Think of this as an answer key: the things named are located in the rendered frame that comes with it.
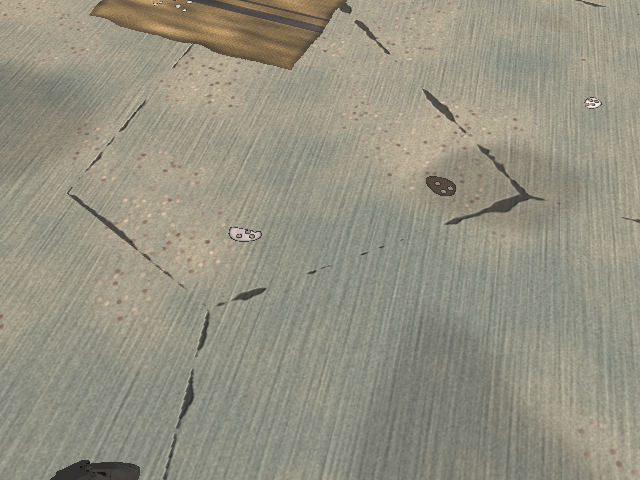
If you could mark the left robot hand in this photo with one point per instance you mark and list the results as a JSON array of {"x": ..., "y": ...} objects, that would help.
[{"x": 83, "y": 470}]

